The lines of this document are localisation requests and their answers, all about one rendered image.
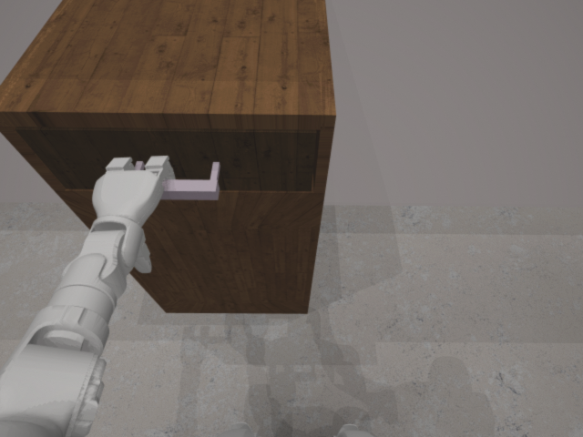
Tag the cabinet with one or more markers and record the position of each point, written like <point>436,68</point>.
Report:
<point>233,64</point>

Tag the handle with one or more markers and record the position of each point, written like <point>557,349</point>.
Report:
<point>190,189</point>

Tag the robot right shin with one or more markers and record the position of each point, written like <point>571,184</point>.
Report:
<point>348,427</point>

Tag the drawer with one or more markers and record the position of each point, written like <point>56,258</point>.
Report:
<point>250,159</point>

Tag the robot left shin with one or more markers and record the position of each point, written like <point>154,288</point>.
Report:
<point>241,425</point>

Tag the left robot forearm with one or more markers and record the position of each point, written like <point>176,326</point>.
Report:
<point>77,316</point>

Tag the robot left upper arm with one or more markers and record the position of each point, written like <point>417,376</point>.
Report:
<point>51,392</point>

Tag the robot shin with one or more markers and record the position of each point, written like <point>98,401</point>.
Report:
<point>241,425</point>
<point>348,427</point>

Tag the left robot hand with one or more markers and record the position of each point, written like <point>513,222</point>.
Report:
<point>132,194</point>

